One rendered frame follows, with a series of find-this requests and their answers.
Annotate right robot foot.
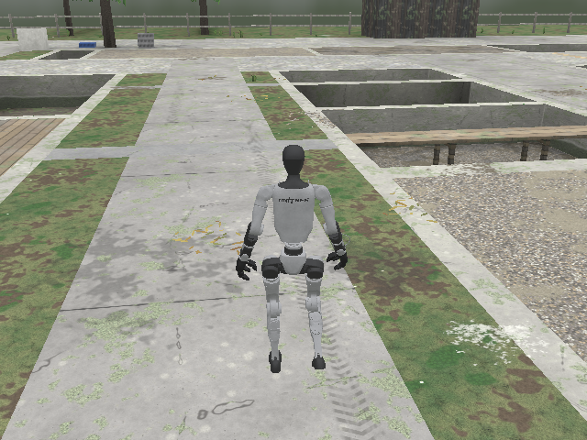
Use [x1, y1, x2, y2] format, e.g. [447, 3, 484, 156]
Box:
[312, 355, 326, 369]

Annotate left robot forearm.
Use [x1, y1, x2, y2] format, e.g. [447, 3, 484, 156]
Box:
[238, 222, 258, 261]

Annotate right robot forearm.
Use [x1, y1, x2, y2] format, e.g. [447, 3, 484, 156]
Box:
[328, 221, 346, 256]

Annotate right robot shin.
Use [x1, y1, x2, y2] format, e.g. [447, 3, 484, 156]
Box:
[308, 296, 323, 358]

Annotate right robot hand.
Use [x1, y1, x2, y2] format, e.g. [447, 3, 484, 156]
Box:
[327, 252, 348, 270]

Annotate right robot upper arm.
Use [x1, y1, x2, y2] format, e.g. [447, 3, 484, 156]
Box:
[313, 184, 338, 235]

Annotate left robot hand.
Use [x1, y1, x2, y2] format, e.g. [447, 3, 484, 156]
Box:
[236, 258, 257, 281]

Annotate left robot upper arm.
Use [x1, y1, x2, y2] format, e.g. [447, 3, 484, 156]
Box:
[249, 184, 275, 236]

